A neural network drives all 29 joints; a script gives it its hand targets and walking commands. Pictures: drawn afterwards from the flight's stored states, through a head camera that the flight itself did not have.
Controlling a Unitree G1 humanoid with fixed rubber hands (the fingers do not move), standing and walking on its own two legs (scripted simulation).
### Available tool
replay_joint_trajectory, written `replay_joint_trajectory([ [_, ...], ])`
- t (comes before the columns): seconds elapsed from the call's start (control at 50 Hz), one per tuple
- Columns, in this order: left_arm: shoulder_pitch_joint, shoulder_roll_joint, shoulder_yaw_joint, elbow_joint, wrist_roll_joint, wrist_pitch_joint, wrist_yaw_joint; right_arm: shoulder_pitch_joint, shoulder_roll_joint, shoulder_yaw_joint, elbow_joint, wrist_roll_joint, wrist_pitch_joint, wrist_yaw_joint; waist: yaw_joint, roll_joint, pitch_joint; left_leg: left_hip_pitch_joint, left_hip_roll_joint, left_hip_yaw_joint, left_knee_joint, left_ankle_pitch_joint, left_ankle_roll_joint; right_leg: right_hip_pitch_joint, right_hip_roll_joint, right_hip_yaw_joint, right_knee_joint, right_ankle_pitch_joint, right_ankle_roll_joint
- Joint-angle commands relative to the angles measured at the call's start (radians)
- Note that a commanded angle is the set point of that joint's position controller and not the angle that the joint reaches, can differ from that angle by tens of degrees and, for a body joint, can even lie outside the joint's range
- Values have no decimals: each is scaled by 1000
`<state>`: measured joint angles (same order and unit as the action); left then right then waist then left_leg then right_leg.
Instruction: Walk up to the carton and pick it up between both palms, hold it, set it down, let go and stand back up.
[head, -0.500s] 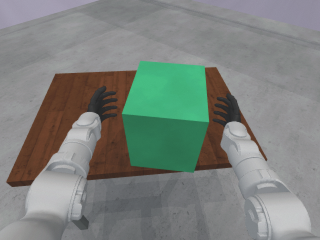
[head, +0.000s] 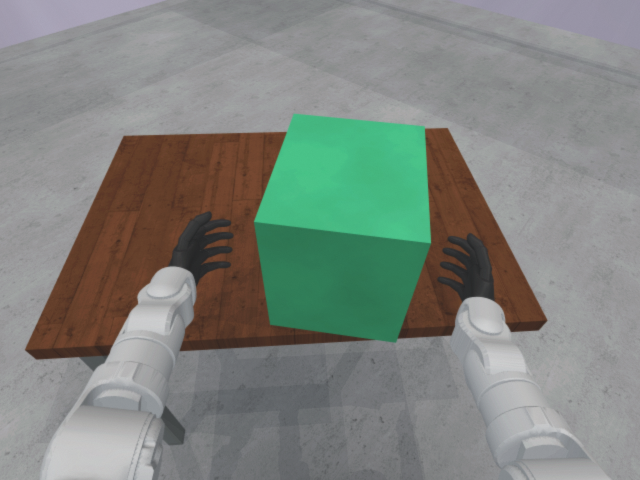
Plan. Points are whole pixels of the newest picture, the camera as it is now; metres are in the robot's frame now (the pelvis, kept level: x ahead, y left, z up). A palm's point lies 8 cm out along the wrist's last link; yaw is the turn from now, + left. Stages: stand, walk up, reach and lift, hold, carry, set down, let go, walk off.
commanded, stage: set down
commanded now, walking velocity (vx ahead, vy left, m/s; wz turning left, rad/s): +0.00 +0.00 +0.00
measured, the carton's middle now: (345, 228) +0.49 -0.03 +0.02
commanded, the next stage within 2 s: let go in 1.44 s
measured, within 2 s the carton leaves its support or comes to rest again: neither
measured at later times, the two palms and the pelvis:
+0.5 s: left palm (173, 315) +0.34 +0.21 +0.02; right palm (481, 351) +0.29 -0.19 +0.01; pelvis +0.00 +0.00 +0.00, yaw +0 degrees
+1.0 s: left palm (150, 388) +0.26 +0.23 -0.03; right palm (487, 401) +0.24 -0.20 -0.04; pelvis +0.02 +0.00 +0.00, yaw +0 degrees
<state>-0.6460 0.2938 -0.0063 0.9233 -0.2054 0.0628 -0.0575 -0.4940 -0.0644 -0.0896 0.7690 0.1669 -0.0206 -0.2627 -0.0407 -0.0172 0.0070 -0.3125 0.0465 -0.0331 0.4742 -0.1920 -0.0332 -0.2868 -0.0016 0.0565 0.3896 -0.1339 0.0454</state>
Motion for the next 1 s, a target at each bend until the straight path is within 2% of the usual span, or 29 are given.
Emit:
replay_joint_trajectory([
  [0.0, -313, 193, 50, -318, -27, -104, -9, -267, -81, 80, -321, 16, -84, 1, -2, 66, -539, 161, -73, 106, -50, 140, -12, 254, 47, -69, -22, 117, -47],
  [0.06, -281, 196, 46, -335, -26, -109, -17, -226, -78, 81, -308, 14, -85, -1, -7, 73, -512, 174, -72, 104, -51, 140, -15, 252, 44, -67, -26, 110, -50],
  [0.22, -140, 182, 48, -332, -13, -115, -33, -106, -57, 109, -326, 18, -108, -2, 12, 58, -411, 167, -73, 104, -70, 97, -5, 271, 36, -58, -42, 54, -52],
  [0.36, -43, 178, 46, -372, -18, -144, -39, -23, -34, 120, -418, 4, -147, 0, 38, 46, -374, 163, -75, 106, -76, 65, 2, 273, 29, -52, -50, 12, -51],
  [0.62, 152, 190, 7, -498, -52, -226, -32, 197, -3, 108, -499, -44, -165, 15, 30, 65, -288, 168, -60, 85, -96, -70, 1, 233, 8, -38, -52, -115, -60],
  [0.72, 287, 158, -6, -522, -31, -222, -27, 296, -16, 111, -491, -46, -172, 31, 36, 100, -236, 196, -51, 65, -101, -36, -18, 248, 15, -43, -47, -93, -70],
  [0.84, 449, 110, -11, -574, 16, -194, -11, 384, -50, 114, -493, -53, -189, 66, 58, 130, -188, 240, -53, 60, -96, 74, -51, 270, 32, -56, -56, -23, -77],
  [0.98, 565, 125, -21, -662, 14, -179, 3, 467, -74, 111, -544, -64, -204, 97, 59, 99, -190, 251, -69, 86, -79, 157, -52, 275, 35, -54, -73, 51, -69],
])
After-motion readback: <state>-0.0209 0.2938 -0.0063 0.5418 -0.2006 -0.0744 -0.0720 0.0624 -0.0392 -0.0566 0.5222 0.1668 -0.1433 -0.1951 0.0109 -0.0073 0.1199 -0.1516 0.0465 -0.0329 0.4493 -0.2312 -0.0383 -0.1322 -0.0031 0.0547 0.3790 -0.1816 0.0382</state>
